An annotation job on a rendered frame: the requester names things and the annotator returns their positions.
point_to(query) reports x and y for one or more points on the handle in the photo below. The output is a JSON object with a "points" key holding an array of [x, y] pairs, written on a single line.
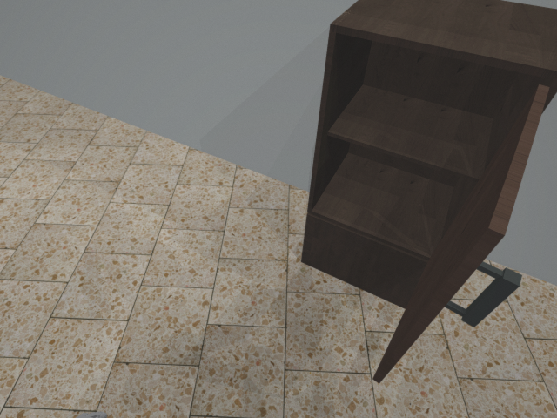
{"points": [[505, 283]]}

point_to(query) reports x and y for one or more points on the cupboard door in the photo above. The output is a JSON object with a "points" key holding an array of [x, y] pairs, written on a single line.
{"points": [[476, 230]]}

